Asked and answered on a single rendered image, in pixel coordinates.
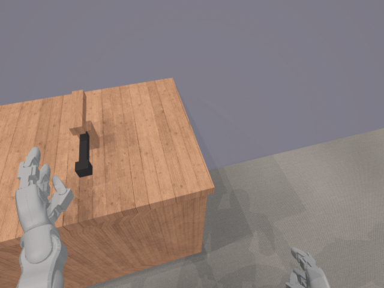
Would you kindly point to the left robot hand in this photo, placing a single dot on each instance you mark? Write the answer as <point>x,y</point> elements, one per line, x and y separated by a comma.
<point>31,196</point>

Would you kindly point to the robot left forearm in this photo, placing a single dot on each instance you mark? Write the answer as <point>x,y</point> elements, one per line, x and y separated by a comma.
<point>42,258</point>

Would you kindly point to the right robot hand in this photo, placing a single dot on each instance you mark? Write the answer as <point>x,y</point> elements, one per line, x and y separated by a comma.
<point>313,277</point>

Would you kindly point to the tap lever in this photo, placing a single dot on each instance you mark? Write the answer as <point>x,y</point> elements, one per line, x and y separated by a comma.
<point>83,167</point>

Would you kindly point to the counter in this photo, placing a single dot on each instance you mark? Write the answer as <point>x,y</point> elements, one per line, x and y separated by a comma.
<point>145,202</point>

